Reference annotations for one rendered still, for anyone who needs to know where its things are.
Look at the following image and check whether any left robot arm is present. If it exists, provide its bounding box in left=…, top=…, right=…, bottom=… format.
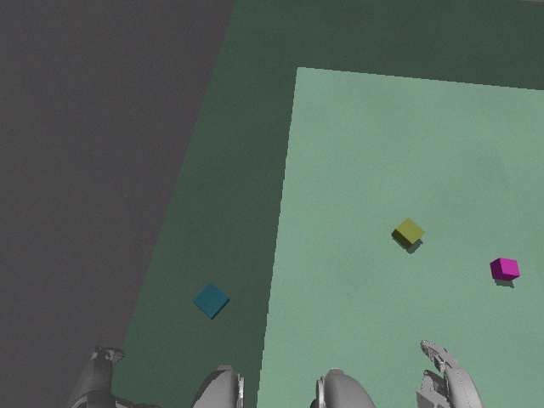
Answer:
left=71, top=389, right=116, bottom=408

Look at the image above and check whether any left robot hand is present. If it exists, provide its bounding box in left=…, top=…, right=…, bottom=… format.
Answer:
left=66, top=346, right=161, bottom=408

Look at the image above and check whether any right robot hand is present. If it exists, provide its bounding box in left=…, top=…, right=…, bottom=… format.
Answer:
left=416, top=340, right=484, bottom=408

